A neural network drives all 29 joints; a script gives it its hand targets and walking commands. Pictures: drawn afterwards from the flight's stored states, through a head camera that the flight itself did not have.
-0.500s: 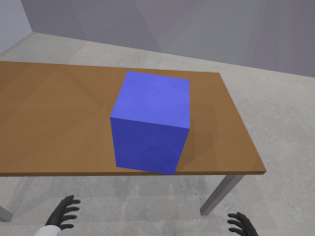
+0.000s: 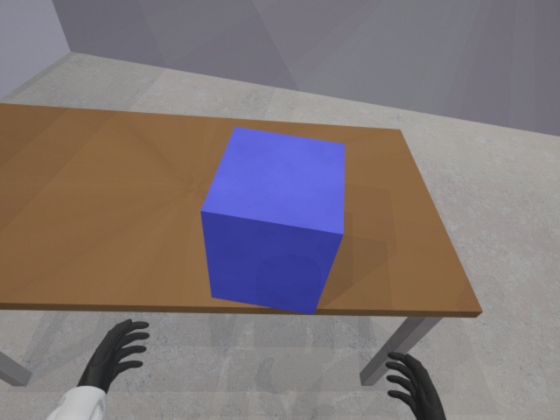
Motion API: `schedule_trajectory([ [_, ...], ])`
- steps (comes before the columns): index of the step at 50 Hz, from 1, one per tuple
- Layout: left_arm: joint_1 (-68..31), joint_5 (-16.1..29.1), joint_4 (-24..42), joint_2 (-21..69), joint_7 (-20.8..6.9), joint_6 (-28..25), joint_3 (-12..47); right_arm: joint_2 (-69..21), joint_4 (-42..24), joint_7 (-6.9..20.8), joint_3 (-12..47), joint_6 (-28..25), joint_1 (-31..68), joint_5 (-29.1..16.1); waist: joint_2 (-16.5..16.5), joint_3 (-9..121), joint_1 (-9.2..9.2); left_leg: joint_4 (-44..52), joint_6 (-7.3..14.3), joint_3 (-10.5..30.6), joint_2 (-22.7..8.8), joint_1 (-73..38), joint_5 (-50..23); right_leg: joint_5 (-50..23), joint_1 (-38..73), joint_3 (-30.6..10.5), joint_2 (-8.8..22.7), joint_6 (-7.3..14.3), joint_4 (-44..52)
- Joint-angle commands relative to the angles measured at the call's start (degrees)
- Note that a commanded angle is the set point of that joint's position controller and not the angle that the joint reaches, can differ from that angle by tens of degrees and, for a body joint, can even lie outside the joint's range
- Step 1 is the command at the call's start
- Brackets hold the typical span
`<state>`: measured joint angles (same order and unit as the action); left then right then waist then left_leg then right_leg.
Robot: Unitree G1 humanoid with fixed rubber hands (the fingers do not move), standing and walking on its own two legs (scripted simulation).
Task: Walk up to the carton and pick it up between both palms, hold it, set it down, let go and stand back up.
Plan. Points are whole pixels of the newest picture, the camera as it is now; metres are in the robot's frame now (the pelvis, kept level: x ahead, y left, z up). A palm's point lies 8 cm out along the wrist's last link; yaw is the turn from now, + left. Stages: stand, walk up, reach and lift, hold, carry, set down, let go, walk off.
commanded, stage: reach and lift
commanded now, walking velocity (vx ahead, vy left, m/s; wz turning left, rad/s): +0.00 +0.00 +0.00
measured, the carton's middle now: (275, 223) +0.46 +0.03 -0.01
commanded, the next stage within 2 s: none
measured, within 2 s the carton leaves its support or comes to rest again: neither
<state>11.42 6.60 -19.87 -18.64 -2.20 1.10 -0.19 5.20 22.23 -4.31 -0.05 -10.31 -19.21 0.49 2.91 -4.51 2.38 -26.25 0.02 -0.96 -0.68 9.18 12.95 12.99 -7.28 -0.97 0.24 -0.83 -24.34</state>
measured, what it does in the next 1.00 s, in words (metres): stands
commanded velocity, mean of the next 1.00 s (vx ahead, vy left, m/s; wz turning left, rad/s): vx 0.00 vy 0.00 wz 0.00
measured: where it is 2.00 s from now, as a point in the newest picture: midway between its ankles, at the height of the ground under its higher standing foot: outside the picture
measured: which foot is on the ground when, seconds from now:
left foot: down 0.00-1.00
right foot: down 0.00-1.00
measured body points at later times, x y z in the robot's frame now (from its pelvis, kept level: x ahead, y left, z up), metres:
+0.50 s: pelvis +0.01 +0.01 +0.00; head +0.02 +0.03 +0.45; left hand +0.21 +0.25 -0.01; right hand +0.20 -0.17 -0.01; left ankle +0.02 +0.11 -0.74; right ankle +0.01 -0.13 -0.74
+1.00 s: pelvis +0.03 +0.01 +0.00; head +0.04 +0.02 +0.45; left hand +0.29 +0.24 +0.04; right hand +0.29 -0.15 +0.03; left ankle +0.02 +0.11 -0.74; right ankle +0.01 -0.13 -0.74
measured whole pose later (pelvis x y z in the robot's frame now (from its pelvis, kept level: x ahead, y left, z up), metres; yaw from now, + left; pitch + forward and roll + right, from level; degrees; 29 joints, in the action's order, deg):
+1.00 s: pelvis +0.03 +0.01 +0.00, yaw +0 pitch -2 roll -1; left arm 3.5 15.3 -6.9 -20.0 -3.6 6.5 0.6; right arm 2.5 8.8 -10.8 2.8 0.3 -5.7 -4.3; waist 0.6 -3.0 2.5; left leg -25.8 0.2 -1.0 -0.7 9.1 14.7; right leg 13.5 -6.0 -1.0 0.2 -1.2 -21.5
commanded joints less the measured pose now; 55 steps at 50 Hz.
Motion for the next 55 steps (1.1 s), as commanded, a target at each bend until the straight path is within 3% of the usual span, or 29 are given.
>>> schedule_trajectory([
  [1,0.0,6.9,14.2,-8.9,-0.9,-8.7,-1.0,-1.6,-15.4,-2.7,2.0,-6.6,-0.6,-7.8,-8.6,7.1,1.42,5.8,-2.5,-3.4,1.2,-8.8,-12.2,-3.8,2.0,0.0,0.2,1.7,7.4],
  [3,0.9,7.2,14.9,-8.4,-1.5,-10.8,-0.5,-1.9,-16.1,-2.9,2.6,-8.6,-0.8,-8.7,-8.5,9.3,1.61,4.4,-3.0,-2.6,1.0,-9.6,-16.7,-7.0,3.5,0.0,0.0,1.6,7.2],
  [4,2.3,7.2,12.7,-8.2,-1.9,-11.2,-0.7,-2.2,-14.7,-3.0,2.3,-9.3,-1.1,-9.0,-8.9,9.3,1.46,4.4,-2.9,-1.9,1.1,-9.9,-15.6,-6.0,3.4,0.0,-0.2,2.1,7.3],
  [5,1.1,8.2,14.6,-8.5,-1.9,-12.7,-0.1,-2.6,-18.0,-3.0,2.5,-10.3,0.4,-8.8,-7.2,9.8,1.85,4.1,-3.0,-2.1,1.4,-9.1,-15.9,-6.5,3.3,0.4,-0.5,1.9,6.7],
  [8,3.3,8.3,14.4,-8.3,-2.4,-14.6,0.4,-2.1,-15.8,-3.4,2.5,-11.8,-1.3,-9.3,-7.8,8.8,1.42,3.7,-3.1,-1.6,1.5,-10.0,-18.5,-8.8,3.7,0.1,-0.1,1.8,7.1],
  [10,2.5,9.0,14.9,-8.6,-3.1,-16.0,1.2,-2.7,-17.4,-3.8,3.4,-12.8,-0.5,-9.2,-5.9,9.5,0.96,3.2,-2.8,-1.1,1.0,-10.8,-18.1,-9.3,3.4,0.1,-0.4,1.8,7.2],
  [12,1.8,9.3,14.1,-9.0,-3.2,-16.9,1.3,-3.6,-17.3,-3.8,3.8,-13.0,-0.4,-9.4,-7.4,6.7,1.33,4.4,-2.7,-1.5,1.0,-8.5,-13.8,-4.8,2.6,-0.1,0.0,1.9,7.5],
  [13,1.9,9.5,16.0,-9.0,-3.2,-17.1,1.7,-4.2,-18.6,-4.1,3.8,-13.6,-0.9,-9.6,-8.1,8.5,0.99,4.1,-2.8,-1.1,0.8,-9.1,-16.4,-7.5,3.7,-0.2,-0.2,2.2,7.2],
  [16,1.3,10.1,19.0,-8.2,-2.6,-18.1,2.6,-4.0,-19.9,-4.2,3.9,-13.6,0.0,-10.6,-9.0,8.6,1.03,4.3,-2.9,-0.5,0.6,-8.5,-16.3,-6.6,3.4,-0.1,-0.9,2.4,7.3],
  [17,3.2,10.1,18.3,-7.7,-2.6,-18.5,3.2,-4.1,-20.1,-4.2,4.0,-13.9,-0.2,-10.4,-7.4,8.3,1.21,4.2,-3.0,-0.4,0.1,-8.5,-17.7,-7.8,3.4,0.5,-1.3,2.5,6.8],
  [22,-2.5,10.4,16.1,-9.0,-2.5,-16.3,2.7,-2.4,-20.3,-4.4,2.7,-11.4,4.7,-9.7,-9.6,7.1,0.59,6.0,-2.6,-0.7,0.5,-6.8,-9.7,-1.8,3.2,-0.3,-0.8,3.2,8.3],
  [25,-4.8,12.6,16.9,-9.7,-2.2,-16.1,3.7,-2.1,-21.7,-4.6,2.1,-9.7,7.7,-9.3,-8.6,8.0,0.66,7.0,-2.1,-0.7,0.1,-5.4,-5.8,0.9,2.7,-0.9,-0.6,3.5,8.3],
  [28,-9.4,13.5,15.8,-10.0,-2.1,-14.1,4.4,-2.7,-20.9,-4.9,2.4,-5.8,10.4,-8.9,-8.6,5.5,-0.57,8.7,-1.6,-1.2,0.0,-2.4,0.6,4.9,1.9,-1.1,-0.3,3.7,8.1],
  [30,-13.0,14.5,18.5,-10.3,-1.1,-13.4,4.9,-1.6,-24.8,-4.7,1.9,-4.3,14.1,-8.6,-8.5,7.8,-0.51,9.3,-1.6,-1.4,-0.4,-0.7,2.7,5.0,2.8,-1.2,-0.2,3.5,7.3],
  [32,-11.9,14.2,20.5,-9.3,-0.7,-11.4,4.6,-1.0,-23.8,-4.8,1.7,-2.3,13.9,-9.1,-9.5,9.2,-0.48,9.2,-2.0,-0.6,-0.7,-1.6,-1.8,0.6,3.8,-0.6,-0.7,3.7,6.5],
  [34,-17.5,15.1,19.6,-12.1,-0.8,-10.4,3.5,-0.5,-23.9,-5.8,0.0,-0.2,18.4,-8.5,-9.6,10.2,-1.24,8.5,-2.1,-1.5,-0.5,-1.6,-2.6,-0.5,4.9,-1.4,-0.1,3.2,6.5],
  [35,-14.0,14.4,21.0,-10.6,-0.6,-9.3,3.2,-0.2,-24.8,-6.1,0.1,0.7,15.5,-8.8,-8.5,9.1,-1.46,8.1,-2.2,-1.7,-0.5,-2.9,-4.9,-3.0,5.3,-0.6,-0.2,2.8,6.4],
  [37,-16.6,13.6,23.8,-11.5,-0.6,-7.3,2.2,-0.3,-25.5,-6.3,0.7,2.2,17.0,-9.6,-10.7,12.5,-1.12,7.3,-2.9,-1.5,-0.5,-4.3,-9.4,-6.2,6.2,-0.6,-0.6,2.9,5.8],
  [40,-14.1,12.2,25.1,-10.1,-0.8,-3.3,-0.1,0.9,-26.4,-7.2,0.2,4.4,16.7,-11.2,-9.5,12.7,-1.13,6.4,-3.2,-1.5,-0.3,-6.5,-15.2,-10.8,8.3,-0.6,-0.9,2.2,6.1],
  [41,-18.1,11.8,23.0,-10.8,-1.4,-1.7,-0.8,0.8,-26.6,-7.5,0.9,5.4,19.5,-11.5,-9.2,12.7,-1.09,6.5,-3.2,-1.6,-0.1,-5.8,-14.5,-10.5,7.9,-0.6,-0.7,2.1,6.5],
  [42,-14.9,11.6,25.6,-9.0,-1.3,0.0,-0.7,1.1,-27.4,-7.5,0.3,5.7,16.9,-12.0,-9.2,12.9,-2.12,6.4,-3.2,-0.9,-0.4,-7.7,-19.2,-15.2,8.5,0.1,-1.2,1.8,6.2],
  [48,-22.1,9.8,25.6,-10.3,-1.7,5.5,-5.1,4.6,-31.3,-8.6,-0.5,9.7,25.2,-12.5,-6.6,14.1,-0.49,5.9,-3.2,-1.8,0.0,-8.0,-23.1,-17.7,9.2,0.1,-1.8,0.7,6.5],
  [50,-23.6,9.2,30.2,-9.7,-1.4,6.2,-5.2,3.9,-31.8,-8.3,0.3,10.1,25.6,-13.7,-8.2,16.5,-0.47,5.1,-3.8,-1.6,-0.3,-9.5,-24.1,-17.5,8.8,0.9,-1.9,0.5,5.8],
  [51,-19.5,8.9,30.7,-9.4,-1.7,7.4,-6.3,4.8,-31.8,-8.6,-0.3,10.1,21.5,-13.7,-7.4,16.8,-0.94,4.7,-4.0,-1.8,-0.2,-11.6,-28.4,-21.9,9.8,1.1,-2.5,0.3,5.9],
  [54,-27.2,8.5,28.3,-9.6,-1.8,9.7,-6.1,5.9,-29.9,-8.8,-1.7,11.9,28.3,-13.1,-8.4,15.9,-1.9,4.8,-4.3,-1.6,-0.2,-11.6,-27.5,-18.0,7.2,1.1,-2.3,0.4,6.6],
  [55,-31.4,9.7,29.2,-11.4,-1.5,9.9,-7.1,6.6,-31.6,-8.9,-2.4,12.4,32.8,-13.6,-8.7,17.2,-1.45,4.5,-4.3,-2.4,0.0,-11.2,-28.0,-18.5,6.9,1.2,-2.4,0.0,6.2],
])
